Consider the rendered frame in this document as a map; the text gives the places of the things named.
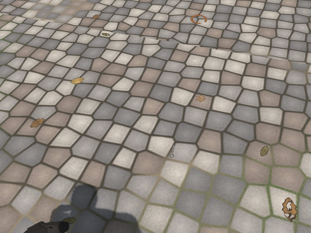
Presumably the robot left hand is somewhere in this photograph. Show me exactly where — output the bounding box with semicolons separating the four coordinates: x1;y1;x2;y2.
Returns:
23;221;69;233

